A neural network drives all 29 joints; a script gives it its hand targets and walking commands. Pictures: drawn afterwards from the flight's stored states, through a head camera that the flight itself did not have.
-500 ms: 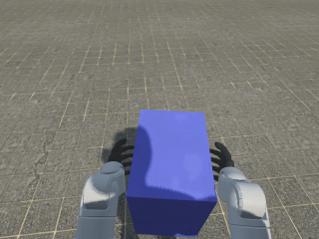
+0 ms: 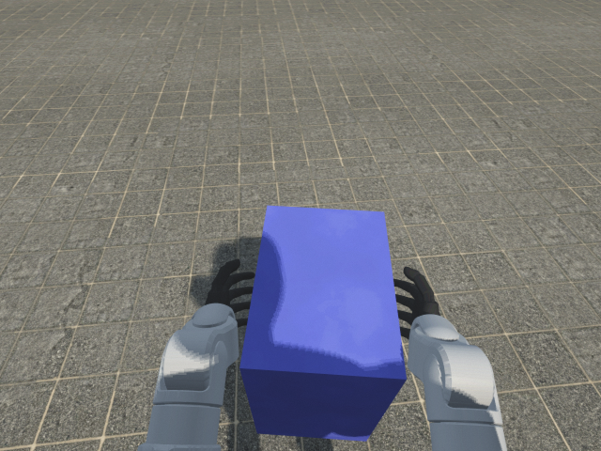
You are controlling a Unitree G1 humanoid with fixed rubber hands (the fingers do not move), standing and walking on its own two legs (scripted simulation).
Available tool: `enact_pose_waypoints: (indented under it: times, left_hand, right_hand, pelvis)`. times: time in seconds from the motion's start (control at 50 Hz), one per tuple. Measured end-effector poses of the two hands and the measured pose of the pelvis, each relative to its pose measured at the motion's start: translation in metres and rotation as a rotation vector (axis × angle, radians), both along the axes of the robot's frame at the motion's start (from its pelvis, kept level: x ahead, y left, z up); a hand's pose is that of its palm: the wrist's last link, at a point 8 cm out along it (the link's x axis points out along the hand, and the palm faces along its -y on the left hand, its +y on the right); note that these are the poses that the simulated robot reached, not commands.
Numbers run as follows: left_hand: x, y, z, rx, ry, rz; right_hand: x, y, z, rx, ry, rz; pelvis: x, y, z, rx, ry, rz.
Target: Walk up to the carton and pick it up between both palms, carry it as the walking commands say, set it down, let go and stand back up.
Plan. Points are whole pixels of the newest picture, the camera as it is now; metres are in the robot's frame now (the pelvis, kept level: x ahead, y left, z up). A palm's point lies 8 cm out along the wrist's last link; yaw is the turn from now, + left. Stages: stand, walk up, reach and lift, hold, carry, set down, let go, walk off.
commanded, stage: carry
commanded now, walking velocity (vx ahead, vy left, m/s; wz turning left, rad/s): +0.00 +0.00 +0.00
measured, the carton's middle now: (318, 327) +0.32 +0.00 -0.01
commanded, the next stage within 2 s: hold in 0.72 s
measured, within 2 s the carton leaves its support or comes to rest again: neither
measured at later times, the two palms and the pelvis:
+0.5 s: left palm (233, 312) +0.30 +0.11 +0.06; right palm (434, 323) +0.29 -0.15 +0.06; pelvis +0.01 -0.01 +0.00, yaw +0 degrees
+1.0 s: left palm (232, 348) +0.26 +0.11 +0.04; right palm (439, 358) +0.25 -0.15 +0.04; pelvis -0.01 -0.01 +0.01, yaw +1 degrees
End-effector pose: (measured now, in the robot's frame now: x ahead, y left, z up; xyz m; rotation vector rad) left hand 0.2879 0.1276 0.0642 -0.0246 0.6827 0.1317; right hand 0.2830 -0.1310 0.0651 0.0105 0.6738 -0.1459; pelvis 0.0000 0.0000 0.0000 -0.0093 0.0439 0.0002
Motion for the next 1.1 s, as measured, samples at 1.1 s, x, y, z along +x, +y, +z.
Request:
enact_pose_waypoints:
  times: [1.1]
  left_hand:
    - [-0.031,-0.020,-0.010,0.089,-0.005,-0.081]
  right_hand:
    - [-0.032,-0.020,-0.008,-0.049,-0.004,0.017]
  pelvis:
    - [-0.033,-0.012,0.005,0.004,-0.207,0.014]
